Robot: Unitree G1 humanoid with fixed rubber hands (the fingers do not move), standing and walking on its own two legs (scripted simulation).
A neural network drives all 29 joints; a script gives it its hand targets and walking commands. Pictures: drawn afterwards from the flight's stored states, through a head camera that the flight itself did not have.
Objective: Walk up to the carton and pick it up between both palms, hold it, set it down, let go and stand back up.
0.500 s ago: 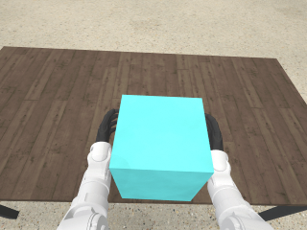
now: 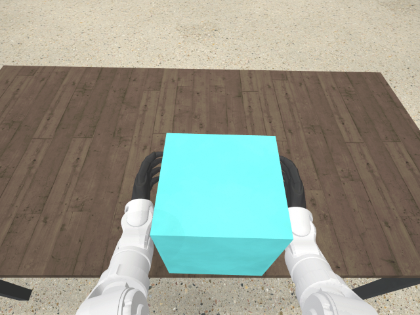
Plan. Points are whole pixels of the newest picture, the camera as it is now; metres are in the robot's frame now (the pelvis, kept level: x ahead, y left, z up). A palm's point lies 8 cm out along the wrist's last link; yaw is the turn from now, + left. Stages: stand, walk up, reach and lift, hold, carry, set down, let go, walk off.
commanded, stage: set down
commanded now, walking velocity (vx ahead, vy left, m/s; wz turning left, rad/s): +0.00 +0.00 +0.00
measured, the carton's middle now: (218, 210) +0.34 +0.03 -0.03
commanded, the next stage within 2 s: none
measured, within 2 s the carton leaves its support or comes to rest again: neither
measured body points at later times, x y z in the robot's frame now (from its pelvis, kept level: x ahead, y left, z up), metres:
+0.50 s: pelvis +0.00 +0.00 +0.00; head +0.07 +0.03 +0.44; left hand +0.36 +0.18 +0.00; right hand +0.37 -0.12 +0.01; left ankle +0.01 +0.12 -0.75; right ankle -0.03 -0.11 -0.75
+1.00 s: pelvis +0.00 +0.00 -0.01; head +0.07 +0.02 +0.43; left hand +0.37 +0.20 -0.01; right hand +0.40 -0.12 -0.01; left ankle +0.01 +0.12 -0.75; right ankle -0.03 -0.11 -0.75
